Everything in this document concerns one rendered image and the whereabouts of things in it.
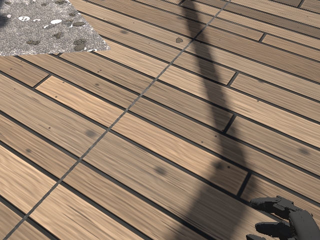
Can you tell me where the robot right hand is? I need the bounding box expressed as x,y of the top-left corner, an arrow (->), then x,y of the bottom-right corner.
246,195 -> 320,240

